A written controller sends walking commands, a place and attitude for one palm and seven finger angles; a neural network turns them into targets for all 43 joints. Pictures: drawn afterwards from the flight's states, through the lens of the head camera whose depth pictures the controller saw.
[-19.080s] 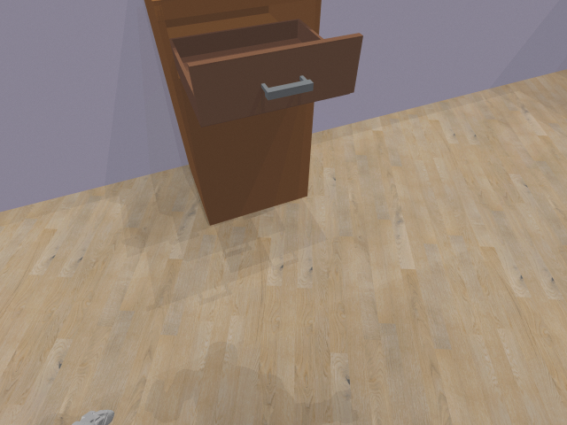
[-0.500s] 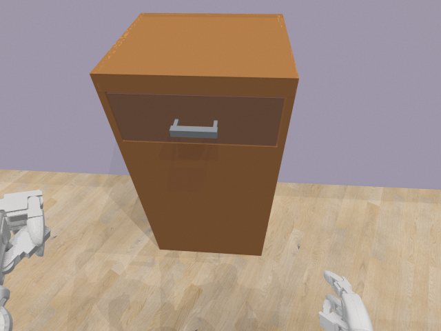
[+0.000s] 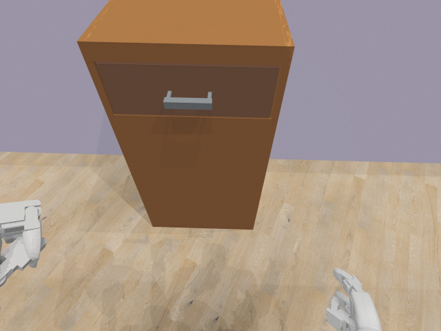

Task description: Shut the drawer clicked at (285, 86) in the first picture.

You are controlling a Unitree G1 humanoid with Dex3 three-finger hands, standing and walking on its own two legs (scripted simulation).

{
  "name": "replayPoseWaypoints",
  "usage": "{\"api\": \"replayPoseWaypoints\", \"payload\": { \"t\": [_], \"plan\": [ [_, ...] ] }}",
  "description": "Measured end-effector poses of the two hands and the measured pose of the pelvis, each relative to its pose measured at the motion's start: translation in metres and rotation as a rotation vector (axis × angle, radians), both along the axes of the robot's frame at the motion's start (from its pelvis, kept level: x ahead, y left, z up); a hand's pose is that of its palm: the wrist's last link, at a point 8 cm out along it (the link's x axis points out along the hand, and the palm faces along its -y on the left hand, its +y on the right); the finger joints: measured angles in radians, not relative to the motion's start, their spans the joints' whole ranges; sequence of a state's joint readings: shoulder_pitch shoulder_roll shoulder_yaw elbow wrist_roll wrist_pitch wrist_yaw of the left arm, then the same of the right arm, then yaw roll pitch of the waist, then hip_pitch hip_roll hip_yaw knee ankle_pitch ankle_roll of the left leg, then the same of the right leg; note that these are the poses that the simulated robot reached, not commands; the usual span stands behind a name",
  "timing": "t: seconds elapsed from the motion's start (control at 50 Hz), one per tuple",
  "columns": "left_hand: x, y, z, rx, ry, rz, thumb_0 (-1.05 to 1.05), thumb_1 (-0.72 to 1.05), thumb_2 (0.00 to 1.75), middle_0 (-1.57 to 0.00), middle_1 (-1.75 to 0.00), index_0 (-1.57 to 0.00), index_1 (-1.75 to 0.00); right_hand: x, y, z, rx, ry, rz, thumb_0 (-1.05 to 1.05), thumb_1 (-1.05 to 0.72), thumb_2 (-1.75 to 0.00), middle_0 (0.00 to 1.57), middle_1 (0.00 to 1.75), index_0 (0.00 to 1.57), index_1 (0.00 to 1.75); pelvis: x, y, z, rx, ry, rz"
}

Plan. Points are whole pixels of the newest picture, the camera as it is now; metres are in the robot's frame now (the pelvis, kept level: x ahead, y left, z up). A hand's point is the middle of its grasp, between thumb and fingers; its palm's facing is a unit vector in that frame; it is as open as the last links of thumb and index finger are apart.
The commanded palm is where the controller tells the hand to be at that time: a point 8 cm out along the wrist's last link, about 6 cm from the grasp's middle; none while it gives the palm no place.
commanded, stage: step back with the hand held close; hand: left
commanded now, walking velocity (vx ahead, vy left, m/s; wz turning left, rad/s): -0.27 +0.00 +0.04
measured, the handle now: (189, 99) +0.64 +0.13 +0.04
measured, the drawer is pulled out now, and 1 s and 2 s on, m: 0.00 0.00 0.00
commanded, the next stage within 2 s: stop stepping back and stand still in 0.66 s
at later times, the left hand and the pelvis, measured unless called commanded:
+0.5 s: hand (43, 292) +0.14 +0.21 +0.16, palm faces +0.23 -0.83 -0.52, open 3.3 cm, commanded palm +0.06 +0.26 +0.19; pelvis -0.08 -0.01 +0.00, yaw -3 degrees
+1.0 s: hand out of the picture -0.04 +0.20 +0.17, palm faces +0.28 -0.80 -0.53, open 3.3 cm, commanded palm -0.09 +0.24 +0.19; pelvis -0.22 -0.04 +0.01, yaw -1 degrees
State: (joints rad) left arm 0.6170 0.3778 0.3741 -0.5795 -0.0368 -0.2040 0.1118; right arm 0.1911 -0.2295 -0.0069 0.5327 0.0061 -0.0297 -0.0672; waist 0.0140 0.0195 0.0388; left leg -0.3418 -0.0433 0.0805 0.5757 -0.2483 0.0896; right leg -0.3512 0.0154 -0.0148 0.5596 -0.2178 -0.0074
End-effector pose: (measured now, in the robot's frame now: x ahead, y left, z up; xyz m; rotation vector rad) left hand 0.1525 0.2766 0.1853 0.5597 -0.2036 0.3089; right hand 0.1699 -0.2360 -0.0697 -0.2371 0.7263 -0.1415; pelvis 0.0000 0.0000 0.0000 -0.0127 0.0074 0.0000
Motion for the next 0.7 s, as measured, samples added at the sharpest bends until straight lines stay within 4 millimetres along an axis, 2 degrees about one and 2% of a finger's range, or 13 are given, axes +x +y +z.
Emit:
{"api": "replayPoseWaypoints", "payload": {
  "t": [0.1,0.2,0.32,0.4,0.48,0.52,0.58,0.64,0.7],
  "plan": [
    [-0.011,0.001,-0.003,-0.027,-0.028,-0.022,0.02,0.89,0.9,-1.4,-1.6,-1.41,-1.6,-0.016,0.002,0.002,-0.017,0.014,0.003,0.01,-0.9,-0.9,0.2,0.3,0.2,0.3,-0.012,0.003,-0.001,-0.02,0.01,0.012],
    [-0.02,0.01,-0.001,0.017,-0.041,-0.031,0.02,0.89,0.9,-1.4,-1.6,-1.41,-1.6,-0.033,0.004,0.005,-0.047,0.026,-0.005,0.01,-0.9,-0.9,0.2,0.3,0.2,0.3,-0.02,0.007,0.0,-0.027,0.006,0.03],
    [-0.034,0.022,0.01,0.046,-0.062,0.018,0.02,0.89,0.9,-1.4,-1.6,-1.41,-1.6,-0.038,0.01,0.006,-0.044,0.04,0.027,0.01,-0.9,-0.9,0.2,0.3,0.2,0.3,-0.024,0.005,0.006,-0.035,0.056,0.043],
    [-0.038,0.011,0.002,0.016,-0.027,-0.006,0.02,0.9,0.9,-1.4,-1.6,-1.41,-1.6,-0.036,0.012,0.004,-0.032,0.036,0.078,0.01,-0.9,-0.9,0.2,0.3,0.2,0.3,-0.041,-0.001,0.007,-0.016,0.092,0.0],
    [-0.044,-0.015,-0.004,0.016,0.02,-0.097,0.02,0.9,0.9,-1.4,-1.6,-1.4,-1.6,-0.042,0.009,0.001,0.002,-0.003,0.108,0.01,-0.9,-0.9,0.2,0.3,0.2,0.3,-0.072,-0.011,0.004,-0.001,0.092,-0.041],
    [-0.052,-0.03,-0.003,0.035,0.035,-0.15,0.02,0.9,0.9,-1.4,-1.6,-1.4,-1.6,-0.05,0.005,0.001,0.025,-0.03,0.102,0.01,-0.9,-0.9,0.2,0.3,0.2,0.3,-0.09,-0.017,0.001,0.0,0.083,-0.053],
    [-0.074,-0.044,0.008,0.064,0.039,-0.206,0.02,0.89,0.9,-1.4,-1.6,-1.4,-1.6,-0.074,-0.004,0.002,0.053,-0.03,0.059,0.01,-0.9,-0.9,0.2,0.3,0.2,0.3,-0.108,-0.024,0.002,-0.033,0.062,-0.041],
    [-0.098,-0.041,0.018,0.08,0.018,-0.19,0.02,0.89,0.9,-1.4,-1.6,-1.4,-1.6,-0.103,-0.016,0.008,0.044,0.014,0.004,0.01,-0.9,-0.9,0.2,0.3,0.2,0.3,-0.114,-0.03,0.007,-0.009,0.069,-0.048],
    [-0.113,-0.028,0.015,0.052,0.01,-0.11,0.01,0.89,0.9,-1.4,-1.6,-1.41,-1.6,-0.128,-0.027,0.012,-0.007,0.048,-0.025,0.01,-0.9,-0.9,0.2,0.3,0.2,0.3,-0.122,-0.029,0.011,0.007,0.072,-0.058]
  ]
}}
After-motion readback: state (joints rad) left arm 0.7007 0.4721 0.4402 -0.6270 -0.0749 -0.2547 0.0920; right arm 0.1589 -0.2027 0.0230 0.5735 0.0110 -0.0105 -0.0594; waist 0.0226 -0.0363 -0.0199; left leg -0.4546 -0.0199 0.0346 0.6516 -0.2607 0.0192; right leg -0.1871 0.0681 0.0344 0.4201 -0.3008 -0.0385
